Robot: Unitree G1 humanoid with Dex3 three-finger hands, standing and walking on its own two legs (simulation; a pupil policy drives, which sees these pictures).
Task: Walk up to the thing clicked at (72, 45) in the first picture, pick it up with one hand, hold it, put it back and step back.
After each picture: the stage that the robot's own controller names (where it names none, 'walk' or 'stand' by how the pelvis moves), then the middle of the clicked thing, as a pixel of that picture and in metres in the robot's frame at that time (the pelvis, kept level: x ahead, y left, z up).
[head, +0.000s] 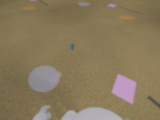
stand; (72, 47) +1.43 +0.39 -0.72
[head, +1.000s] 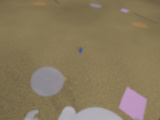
walk; (80, 50) +1.32 +0.14 -0.70
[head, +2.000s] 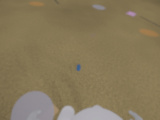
walk; (78, 67) +0.83 +0.12 -0.71
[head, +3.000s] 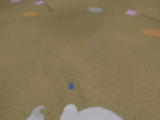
walk; (71, 86) +0.49 +0.23 -0.69
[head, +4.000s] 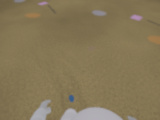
stand; (71, 98) +0.33 +0.19 -0.71
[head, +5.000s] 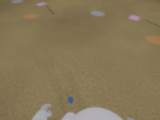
stand; (70, 100) +0.32 +0.20 -0.73
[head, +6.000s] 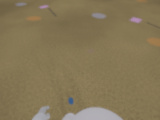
stand; (71, 101) +0.32 +0.20 -0.73
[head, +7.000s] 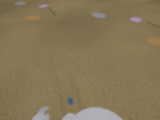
stand; (70, 101) +0.31 +0.21 -0.73
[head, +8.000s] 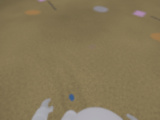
go down; (71, 97) +0.32 +0.20 -0.72
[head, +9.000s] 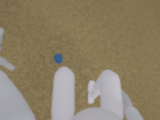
go down; (58, 58) +0.42 +0.21 -0.30
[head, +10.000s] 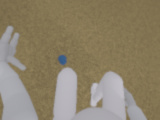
close in; (62, 60) +0.41 +0.21 -0.30
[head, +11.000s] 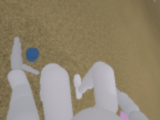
close in; (32, 55) +0.41 +0.25 -0.22
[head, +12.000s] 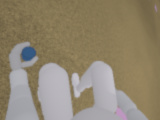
close; (28, 54) +0.40 +0.25 -0.23
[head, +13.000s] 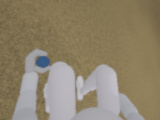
lift; (42, 62) +0.33 +0.23 -0.19
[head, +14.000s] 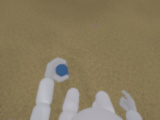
lift; (62, 72) +0.31 +0.18 +0.01
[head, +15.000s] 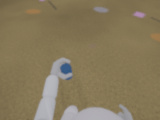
hold; (66, 72) +0.32 +0.16 +0.04
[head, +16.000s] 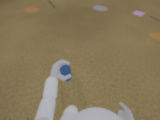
hold; (66, 73) +0.32 +0.17 +0.02
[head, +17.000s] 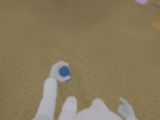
crouch; (65, 74) +0.32 +0.17 -0.03
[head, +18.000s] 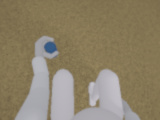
lower; (51, 50) +0.45 +0.22 -0.09
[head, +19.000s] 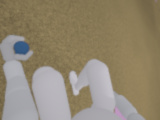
lower; (21, 50) +0.43 +0.25 -0.23
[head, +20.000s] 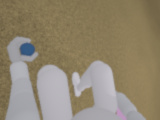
lower; (27, 51) +0.41 +0.25 -0.22
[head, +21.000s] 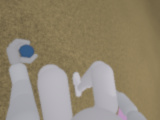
lower; (27, 53) +0.40 +0.26 -0.22
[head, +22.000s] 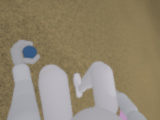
lower; (30, 54) +0.40 +0.25 -0.21
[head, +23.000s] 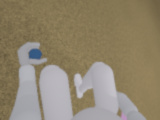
open; (34, 56) +0.39 +0.24 -0.23
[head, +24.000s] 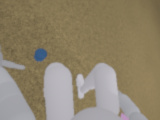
stand; (40, 55) +0.39 +0.23 -0.23
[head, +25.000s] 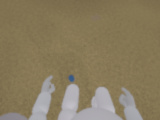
walk; (71, 78) +0.37 +0.17 -0.53
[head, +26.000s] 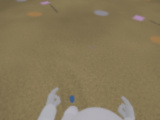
stand; (72, 99) +0.34 +0.17 -0.66
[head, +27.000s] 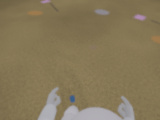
stand; (72, 99) +0.33 +0.16 -0.67
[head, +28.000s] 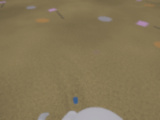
stand; (75, 100) +0.36 +0.16 -0.72
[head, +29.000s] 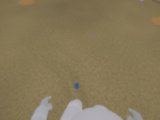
walk; (76, 86) +0.40 +0.14 -0.70
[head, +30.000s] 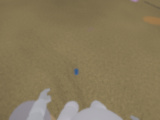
walk; (76, 71) +0.62 +0.16 -0.69
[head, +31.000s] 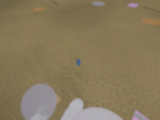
stand; (78, 62) +0.93 +0.26 -0.70
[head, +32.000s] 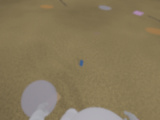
stand; (81, 63) +0.97 +0.15 -0.72
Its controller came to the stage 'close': yes
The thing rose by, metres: 0.73
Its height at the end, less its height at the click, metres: +0.00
